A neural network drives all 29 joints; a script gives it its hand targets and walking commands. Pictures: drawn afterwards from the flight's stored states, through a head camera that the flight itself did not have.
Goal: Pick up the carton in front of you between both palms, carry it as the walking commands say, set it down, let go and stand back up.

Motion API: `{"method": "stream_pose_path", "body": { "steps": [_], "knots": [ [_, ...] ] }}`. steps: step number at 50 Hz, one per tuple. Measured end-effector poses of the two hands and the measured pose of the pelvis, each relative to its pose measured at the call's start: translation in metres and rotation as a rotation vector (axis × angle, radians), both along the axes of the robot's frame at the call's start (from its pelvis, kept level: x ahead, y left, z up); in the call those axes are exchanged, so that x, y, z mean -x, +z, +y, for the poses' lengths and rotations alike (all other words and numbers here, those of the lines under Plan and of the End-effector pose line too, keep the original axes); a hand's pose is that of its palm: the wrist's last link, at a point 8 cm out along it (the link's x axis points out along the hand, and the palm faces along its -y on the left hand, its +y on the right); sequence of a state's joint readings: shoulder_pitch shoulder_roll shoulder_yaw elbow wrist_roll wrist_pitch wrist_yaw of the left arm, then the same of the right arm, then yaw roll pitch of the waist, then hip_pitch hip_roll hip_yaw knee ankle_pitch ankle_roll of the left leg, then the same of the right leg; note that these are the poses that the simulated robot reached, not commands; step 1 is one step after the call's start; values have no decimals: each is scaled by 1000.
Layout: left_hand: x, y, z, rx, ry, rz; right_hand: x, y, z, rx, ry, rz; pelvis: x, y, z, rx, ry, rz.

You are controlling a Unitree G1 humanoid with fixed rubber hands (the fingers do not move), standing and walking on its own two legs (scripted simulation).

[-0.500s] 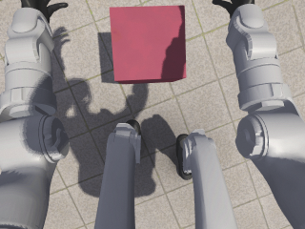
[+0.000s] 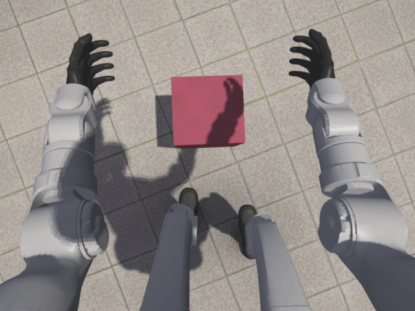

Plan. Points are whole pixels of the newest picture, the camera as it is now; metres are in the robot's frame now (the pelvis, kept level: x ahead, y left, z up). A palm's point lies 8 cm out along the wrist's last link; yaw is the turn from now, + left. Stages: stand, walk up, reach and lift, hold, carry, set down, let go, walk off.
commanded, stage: let go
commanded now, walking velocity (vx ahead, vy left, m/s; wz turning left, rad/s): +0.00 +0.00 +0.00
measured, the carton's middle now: (207, 116) +0.49 +0.05 -0.53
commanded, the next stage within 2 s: stand in 1.18 s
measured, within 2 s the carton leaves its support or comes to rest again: neither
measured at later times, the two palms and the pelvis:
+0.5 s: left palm (60, 192) +0.30 +0.23 +0.00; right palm (403, 182) +0.33 -0.21 +0.00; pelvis +0.06 -0.02 +0.09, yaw +3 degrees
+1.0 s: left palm (64, 249) +0.24 +0.20 +0.05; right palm out of the picture +0.26 -0.27 +0.05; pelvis +0.09 -0.04 +0.12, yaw +2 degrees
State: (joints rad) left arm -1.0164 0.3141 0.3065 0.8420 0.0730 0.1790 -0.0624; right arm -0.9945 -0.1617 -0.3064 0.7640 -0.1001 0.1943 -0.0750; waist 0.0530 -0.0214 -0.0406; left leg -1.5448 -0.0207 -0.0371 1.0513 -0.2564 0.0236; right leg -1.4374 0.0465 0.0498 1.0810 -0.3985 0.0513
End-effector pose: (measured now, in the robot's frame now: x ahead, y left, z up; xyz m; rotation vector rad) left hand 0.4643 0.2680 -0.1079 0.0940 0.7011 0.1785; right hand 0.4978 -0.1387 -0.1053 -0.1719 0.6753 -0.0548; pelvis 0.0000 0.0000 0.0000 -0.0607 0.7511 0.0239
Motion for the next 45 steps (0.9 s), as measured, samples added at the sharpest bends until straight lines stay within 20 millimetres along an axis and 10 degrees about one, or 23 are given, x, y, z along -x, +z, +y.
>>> {"method": "stream_pose_path", "body": {
  "steps": [31,45],
  "knots": [
    [208,137,-46,-27,-35,92,202,126,-94,-4,36,97,-74,106,-26,-83,11,-535],
    [229,154,-76,-6,-82,107,236,156,-129,15,14,110,-88,118,-41,-102,7,-771]
  ]
}}
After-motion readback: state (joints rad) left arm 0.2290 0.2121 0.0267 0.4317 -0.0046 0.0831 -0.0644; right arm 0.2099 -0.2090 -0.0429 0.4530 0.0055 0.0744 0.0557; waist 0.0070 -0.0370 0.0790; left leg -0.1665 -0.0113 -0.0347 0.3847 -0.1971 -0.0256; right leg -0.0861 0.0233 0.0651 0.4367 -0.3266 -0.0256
